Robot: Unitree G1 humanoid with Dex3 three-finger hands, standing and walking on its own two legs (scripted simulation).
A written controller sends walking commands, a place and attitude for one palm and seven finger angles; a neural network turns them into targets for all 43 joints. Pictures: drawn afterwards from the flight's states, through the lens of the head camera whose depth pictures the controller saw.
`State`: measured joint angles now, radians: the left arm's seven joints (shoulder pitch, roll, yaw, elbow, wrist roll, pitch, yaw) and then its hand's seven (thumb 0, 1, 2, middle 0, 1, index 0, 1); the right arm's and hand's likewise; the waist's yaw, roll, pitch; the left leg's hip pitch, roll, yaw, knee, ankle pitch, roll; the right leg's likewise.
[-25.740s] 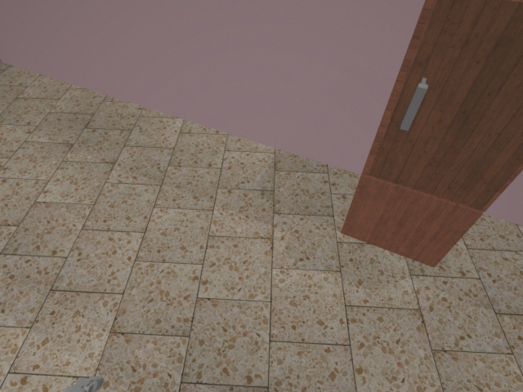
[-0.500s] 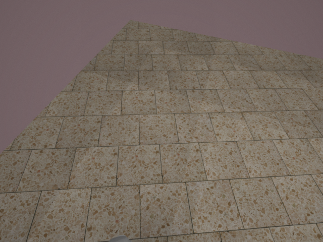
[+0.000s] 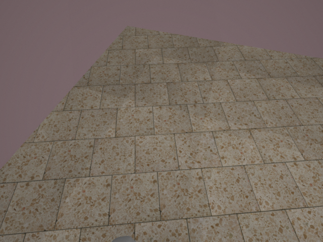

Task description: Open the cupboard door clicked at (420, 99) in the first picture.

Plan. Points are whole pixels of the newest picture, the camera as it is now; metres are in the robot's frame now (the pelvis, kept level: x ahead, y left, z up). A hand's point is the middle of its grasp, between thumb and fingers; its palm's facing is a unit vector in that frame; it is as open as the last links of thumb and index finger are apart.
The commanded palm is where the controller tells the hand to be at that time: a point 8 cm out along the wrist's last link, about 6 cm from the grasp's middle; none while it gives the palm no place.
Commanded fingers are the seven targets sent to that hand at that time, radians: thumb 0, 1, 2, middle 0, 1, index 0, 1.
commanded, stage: turn to face it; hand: left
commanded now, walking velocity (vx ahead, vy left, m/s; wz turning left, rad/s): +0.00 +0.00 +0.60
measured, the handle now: out of the picture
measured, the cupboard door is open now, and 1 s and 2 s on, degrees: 45 45 45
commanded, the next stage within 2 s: none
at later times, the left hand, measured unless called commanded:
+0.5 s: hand (99, 221) +0.20 +0.19 -0.16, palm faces +0.27 -0.92 -0.27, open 7.3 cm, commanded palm none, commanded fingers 0.00 0.90 0.90 -0.20 -0.30 -0.20 -0.30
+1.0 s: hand (98, 240) +0.15 +0.19 -0.16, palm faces +0.55 -0.78 -0.29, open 7.4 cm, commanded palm none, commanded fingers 0.00 0.90 0.90 -0.20 -0.30 -0.20 -0.30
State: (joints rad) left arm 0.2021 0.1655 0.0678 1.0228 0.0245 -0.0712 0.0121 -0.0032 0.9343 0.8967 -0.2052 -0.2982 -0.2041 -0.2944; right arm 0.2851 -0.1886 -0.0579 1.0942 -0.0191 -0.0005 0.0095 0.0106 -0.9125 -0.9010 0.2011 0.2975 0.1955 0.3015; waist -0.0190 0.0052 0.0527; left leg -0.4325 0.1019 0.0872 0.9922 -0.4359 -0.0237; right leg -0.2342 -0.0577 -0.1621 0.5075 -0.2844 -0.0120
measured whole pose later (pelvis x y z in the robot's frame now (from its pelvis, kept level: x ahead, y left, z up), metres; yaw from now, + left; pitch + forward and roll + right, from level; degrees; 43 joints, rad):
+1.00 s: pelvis +0.19 -0.06 -0.01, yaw +34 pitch +1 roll +0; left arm 0.15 0.26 0.07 0.85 0.01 0.05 0.00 0.01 0.91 0.90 -0.20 -0.30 -0.20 -0.29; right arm 0.14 -0.25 -0.05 0.89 -0.03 0.05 0.01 0.01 -0.90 -0.90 0.21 0.30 0.20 0.30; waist 0.00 0.02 0.11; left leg -0.35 0.02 -0.06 0.59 -0.26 -0.03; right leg -0.40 -0.05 -0.02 0.79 -0.42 0.07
